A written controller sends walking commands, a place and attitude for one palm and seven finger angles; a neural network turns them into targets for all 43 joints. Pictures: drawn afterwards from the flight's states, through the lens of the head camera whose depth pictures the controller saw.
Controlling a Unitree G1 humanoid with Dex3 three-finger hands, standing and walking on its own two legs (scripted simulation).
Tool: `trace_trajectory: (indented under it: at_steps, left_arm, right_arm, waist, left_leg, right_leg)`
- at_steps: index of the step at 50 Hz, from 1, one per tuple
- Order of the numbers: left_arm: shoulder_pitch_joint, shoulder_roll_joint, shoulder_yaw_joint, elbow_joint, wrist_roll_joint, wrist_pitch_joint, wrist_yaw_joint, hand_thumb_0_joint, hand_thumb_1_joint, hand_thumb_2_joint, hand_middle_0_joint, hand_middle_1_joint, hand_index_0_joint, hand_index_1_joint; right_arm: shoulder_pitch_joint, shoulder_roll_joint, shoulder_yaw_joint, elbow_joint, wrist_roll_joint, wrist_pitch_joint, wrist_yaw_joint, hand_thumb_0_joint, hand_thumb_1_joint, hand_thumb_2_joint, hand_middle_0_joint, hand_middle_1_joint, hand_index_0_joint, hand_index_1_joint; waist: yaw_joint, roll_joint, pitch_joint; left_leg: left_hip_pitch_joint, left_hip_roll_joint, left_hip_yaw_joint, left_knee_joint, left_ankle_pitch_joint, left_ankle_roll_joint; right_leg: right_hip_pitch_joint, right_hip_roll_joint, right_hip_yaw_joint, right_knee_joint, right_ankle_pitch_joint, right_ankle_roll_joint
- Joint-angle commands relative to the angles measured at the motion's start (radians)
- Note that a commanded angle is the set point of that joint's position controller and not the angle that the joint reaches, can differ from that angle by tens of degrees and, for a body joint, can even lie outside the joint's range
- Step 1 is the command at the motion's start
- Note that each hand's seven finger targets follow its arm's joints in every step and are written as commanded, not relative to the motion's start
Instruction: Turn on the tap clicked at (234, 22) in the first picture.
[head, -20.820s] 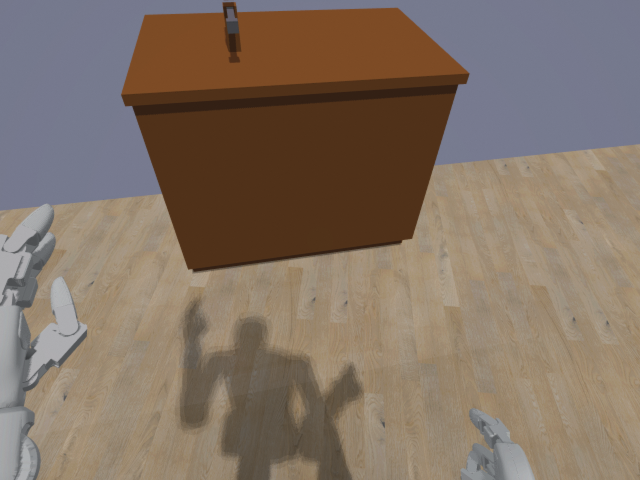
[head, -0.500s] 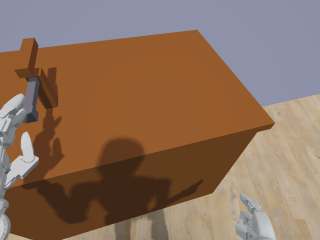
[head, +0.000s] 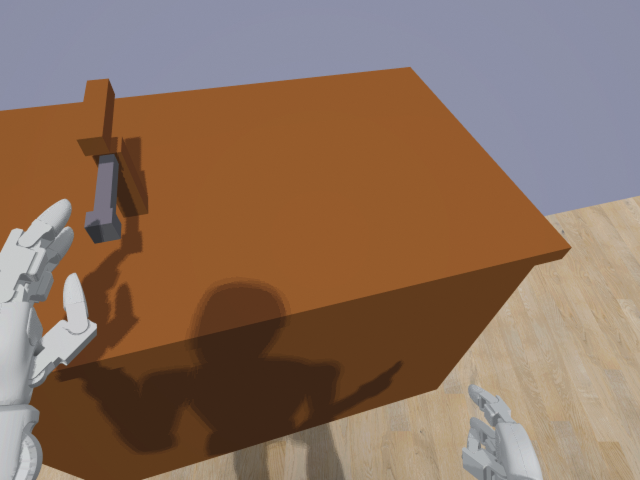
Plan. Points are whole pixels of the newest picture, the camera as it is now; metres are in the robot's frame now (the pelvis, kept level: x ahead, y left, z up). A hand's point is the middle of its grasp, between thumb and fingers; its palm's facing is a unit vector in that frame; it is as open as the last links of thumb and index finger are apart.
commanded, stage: come to a stop and stand still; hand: left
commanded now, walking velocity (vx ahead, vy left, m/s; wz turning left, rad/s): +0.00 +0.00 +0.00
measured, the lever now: (103, 225) +0.35 +0.28 +0.13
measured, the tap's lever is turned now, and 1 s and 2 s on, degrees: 0 0 0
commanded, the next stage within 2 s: look again from close up in 0.48 s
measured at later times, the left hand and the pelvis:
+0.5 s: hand (17, 309) +0.22 +0.30 +0.16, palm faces +0.40 -0.85 -0.35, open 7.4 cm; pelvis +0.01 +0.04 +0.00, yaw +1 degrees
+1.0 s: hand (25, 323) +0.21 +0.28 +0.16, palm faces +0.42 -0.84 -0.35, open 7.4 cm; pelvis +0.00 +0.03 +0.00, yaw +2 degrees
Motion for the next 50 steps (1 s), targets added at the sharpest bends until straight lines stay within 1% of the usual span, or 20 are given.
trace_trajectory:
  at_steps: [1, 3, 6, 10, 12, 19, 20, 24, 25, 29, 30, 34, 35, 39, 40, 42, 44, 45, 49, 50]
  left_arm:
    - [-0.169, 0.220, 0.205, -0.224, 0.000, -0.080, 0.045, 0.000, 0.900, 0.900, -0.200, -0.300, -0.200, -0.300]
    - [-0.201, 0.204, 0.184, -0.210, 0.011, -0.082, 0.043, 0.000, 0.900, 0.900, -0.200, -0.300, -0.200, -0.300]
    - [-0.209, 0.159, 0.130, -0.213, 0.024, -0.077, 0.040, 0.000, 0.900, 0.900, -0.200, -0.300, -0.200, -0.300]
    - [-0.176, 0.122, 0.092, -0.186, 0.035, -0.061, 0.038, 0.000, 0.900, 0.900, -0.200, -0.300, -0.200, -0.300]
    - [-0.169, 0.137, 0.105, -0.185, 0.036, -0.057, 0.040, 0.000, 0.900, 0.900, -0.200, -0.300, -0.200, -0.300]
    - [-0.159, 0.197, 0.167, -0.258, 0.029, -0.060, 0.045, 0.000, 0.900, 0.900, -0.200, -0.300, -0.200, -0.300]
    - [-0.146, 0.171, 0.149, -0.239, 0.024, -0.060, 0.042, 0.000, 0.900, 0.900, -0.200, -0.300, -0.200, -0.300]
    - [-0.128, 0.185, 0.163, -0.254, 0.024, -0.058, 0.045, 0.000, 0.900, 0.900, -0.200, -0.300, -0.200, -0.300]
    - [-0.122, 0.155, 0.135, -0.237, 0.021, -0.058, 0.041, 0.000, 0.900, 0.900, -0.200, -0.300, -0.200, -0.300]
    - [-0.110, 0.178, 0.155, -0.242, 0.023, -0.054, 0.047, 0.000, 0.900, 0.900, -0.200, -0.300, -0.200, -0.300]
    - [-0.107, 0.146, 0.124, -0.225, 0.020, -0.053, 0.042, 0.000, 0.900, 0.900, -0.200, -0.300, -0.200, -0.300]
    - [-0.105, 0.185, 0.160, -0.225, 0.022, -0.049, 0.050, 0.000, 0.900, 0.900, -0.200, -0.300, -0.200, -0.300]
    - [-0.108, 0.143, 0.120, -0.206, 0.018, -0.048, 0.045, 0.000, 0.900, 0.900, -0.200, -0.300, -0.200, -0.300]
    - [-0.128, 0.177, 0.147, -0.220, 0.024, -0.050, 0.052, 0.000, 0.900, 0.900, -0.200, -0.300, -0.200, -0.300]
    - [-0.132, 0.147, 0.118, -0.206, 0.022, -0.052, 0.048, 0.000, 0.900, 0.900, -0.200, -0.300, -0.200, -0.300]
    - [-0.139, 0.158, 0.125, -0.210, 0.024, -0.054, 0.050, 0.000, 0.900, 0.900, -0.200, -0.300, -0.200, -0.300]
    - [-0.124, 0.181, 0.150, -0.202, 0.025, -0.049, 0.054, 0.000, 0.900, 0.900, -0.200, -0.300, -0.200, -0.300]
    - [-0.123, 0.146, 0.120, -0.183, 0.021, -0.049, 0.049, 0.000, 0.900, 0.900, -0.200, -0.300, -0.200, -0.300]
    - [-0.129, 0.182, 0.149, -0.217, 0.024, -0.050, 0.054, 0.000, 0.900, 0.900, -0.200, -0.300, -0.200, -0.300]
    - [-0.127, 0.154, 0.125, -0.205, 0.020, -0.050, 0.050, 0.000, 0.900, 0.900, -0.200, -0.300, -0.200, -0.300]
  right_arm:
    - [-0.105, -0.112, -0.036, -0.159, 0.001, -0.058, -0.037, 0.000, -0.900, -0.900, 0.200, 0.300, 0.200, 0.300]
    - [-0.093, -0.113, -0.034, -0.156, 0.002, -0.067, -0.034, 0.000, -0.900, -0.900, 0.200, 0.300, 0.200, 0.300]
    - [-0.086, -0.112, -0.032, -0.153, 0.003, -0.078, -0.027, 0.000, -0.900, -0.900, 0.200, 0.300, 0.200, 0.300]
    - [-0.076, -0.121, -0.033, -0.142, 0.000, -0.075, -0.013, 0.000, -0.900, -0.900, 0.200, 0.300, 0.200, 0.300]
    - [-0.075, -0.121, -0.035, -0.143, -0.001, -0.068, -0.011, 0.000, -0.900, -0.900, 0.200, 0.300, 0.200, 0.300]
    - [-0.099, -0.107, -0.029, -0.154, 0.003, -0.048, -0.014, 0.000, -0.900, -0.900, 0.200, 0.300, 0.200, 0.300]
    - [-0.088, -0.111, -0.030, -0.151, -0.002, -0.043, -0.015, 0.000, -0.900, -0.900, 0.200, 0.300, 0.200, 0.300]
    - [-0.096, -0.109, -0.033, -0.155, 0.005, -0.041, -0.015, 0.000, -0.900, -0.900, 0.200, 0.300, 0.200, 0.300]
    - [-0.084, -0.116, -0.035, -0.151, 0.001, -0.036, -0.014, 0.000, -0.900, -0.900, 0.200, 0.300, 0.200, 0.300]
    - [-0.093, -0.113, -0.039, -0.152, 0.009, -0.033, -0.016, 0.000, -0.900, -0.900, 0.200, 0.300, 0.200, 0.300]
    - [-0.083, -0.119, -0.039, -0.150, 0.004, -0.027, -0.015, 0.000, -0.900, -0.900, 0.200, 0.300, 0.200, 0.300]
    - [-0.099, -0.115, -0.040, -0.153, 0.011, -0.024, -0.020, 0.000, -0.900, -0.900, 0.200, 0.300, 0.200, 0.300]
    - [-0.091, -0.118, -0.036, -0.153, 0.006, -0.019, -0.019, 0.000, -0.900, -0.900, 0.200, 0.300, 0.200, 0.300]
    - [-0.106, -0.117, -0.039, -0.154, 0.012, -0.022, -0.026, 0.000, -0.900, -0.900, 0.200, 0.300, 0.200, 0.300]
    - [-0.096, -0.121, -0.038, -0.151, 0.006, -0.020, -0.026, 0.000, -0.900, -0.900, 0.200, 0.300, 0.200, 0.300]
    - [-0.096, -0.120, -0.041, -0.155, 0.006, -0.024, -0.027, 0.000, -0.900, -0.900, 0.200, 0.300, 0.200, 0.300]
    - [-0.109, -0.114, -0.038, -0.154, 0.011, -0.026, -0.030, 0.000, -0.900, -0.900, 0.200, 0.300, 0.200, 0.300]
    - [-0.098, -0.117, -0.037, -0.149, 0.004, -0.024, -0.029, 0.000, -0.900, -0.900, 0.200, 0.300, 0.200, 0.300]
    - [-0.106, -0.116, -0.040, -0.148, 0.010, -0.029, -0.031, 0.000, -0.900, -0.900, 0.200, 0.300, 0.200, 0.300]
    - [-0.095, -0.116, -0.038, -0.145, 0.005, -0.025, -0.031, 0.000, -0.900, -0.900, 0.200, 0.300, 0.200, 0.300]
  waist:
    - [0.018, 0.124, -0.119]
    - [0.021, 0.141, -0.121]
    - [0.019, 0.146, -0.132]
    - [0.015, 0.087, -0.139]
    - [0.015, 0.067, -0.142]
    - [0.017, 0.123, -0.175]
    - [0.015, 0.126, -0.175]
    - [0.016, 0.124, -0.179]
    - [0.013, 0.118, -0.176]
    - [0.013, 0.099, -0.186]
    - [0.011, 0.105, -0.183]
    - [0.014, 0.098, -0.165]
    - [0.011, 0.091, -0.151]
    - [0.012, 0.086, -0.125]
    - [0.010, 0.084, -0.126]
    - [0.012, 0.095, -0.122]
    - [0.014, 0.073, -0.118]
    - [0.011, 0.053, -0.118]
    - [0.013, 0.093, -0.136]
    - [0.011, 0.080, -0.146]
  left_leg:
    - [0.021, 0.093, -0.153, -0.162, -0.120, 0.021]
    - [-0.012, 0.109, -0.166, -0.194, -0.174, 0.024]
    - [0.006, 0.129, -0.180, -0.212, -0.147, 0.022]
    - [0.024, 0.114, -0.166, -0.189, -0.056, 0.005]
    - [0.028, 0.105, -0.156, -0.171, -0.005, -0.003]
    - [0.084, 0.091, -0.140, -0.147, 0.143, -0.032]
    - [0.076, 0.094, -0.145, -0.147, 0.157, -0.030]
    - [0.086, 0.092, -0.138, -0.139, 0.169, -0.039]
    - [0.081, 0.092, -0.139, -0.142, 0.165, -0.038]
    - [0.111, 0.091, -0.137, -0.126, 0.212, -0.045]
    - [0.103, 0.090, -0.139, -0.131, 0.207, -0.043]
    - [0.073, 0.089, -0.140, -0.139, 0.134, -0.040]
    - [0.051, 0.083, -0.141, -0.151, 0.088, -0.034]
    - [0.019, 0.075, -0.143, -0.161, -0.033, -0.017]
    - [0.019, 0.074, -0.147, -0.172, -0.058, -0.013]
    - [-0.002, 0.078, -0.152, -0.181, -0.103, -0.005]
    - [0.006, 0.072, -0.145, -0.170, -0.101, -0.003]
    - [0.004, 0.066, -0.142, -0.165, -0.103, 0.000]
    - [0.033, 0.066, -0.144, -0.154, -0.051, -0.005]
    - [0.043, 0.069, -0.145, -0.164, -0.031, -0.008]
  right_leg:
    - [0.001, -0.083, 0.087, -0.088, -0.066, 0.005]
    - [0.044, -0.073, 0.066, -0.062, -0.045, 0.009]
    - [0.059, -0.068, 0.036, -0.035, 0.000, 0.015]
    - [0.063, -0.063, 0.025, -0.063, 0.049, 0.019]
    - [0.071, -0.068, 0.031, -0.076, 0.078, 0.017]
    - [0.080, -0.064, 0.008, -0.056, 0.122, 0.015]
    - [0.084, -0.063, 0.004, -0.058, 0.121, 0.016]
    - [0.092, -0.066, 0.002, -0.061, 0.132, 0.016]
    - [0.089, -0.063, 0.001, -0.061, 0.126, 0.015]
    - [0.083, -0.069, 0.002, -0.065, 0.145, 0.015]
    - [0.083, -0.066, 0.000, -0.066, 0.136, 0.016]
    - [0.095, -0.076, 0.008, -0.079, 0.128, 0.015]
    - [0.096, -0.074, 0.009, -0.086, 0.111, 0.015]
    - [0.090, -0.081, 0.030, -0.108, 0.081, 0.012]
    - [0.084, -0.076, 0.027, -0.109, 0.062, 0.012]
    - [0.097, -0.078, 0.033, -0.111, 0.046, 0.013]
    - [0.086, -0.082, 0.040, -0.125, 0.048, 0.013]
    - [0.080, -0.082, 0.040, -0.134, 0.040, 0.013]
    - [0.080, -0.085, 0.048, -0.123, 0.069, 0.008]
    - [0.084, -0.072, 0.039, -0.117, 0.078, 0.010]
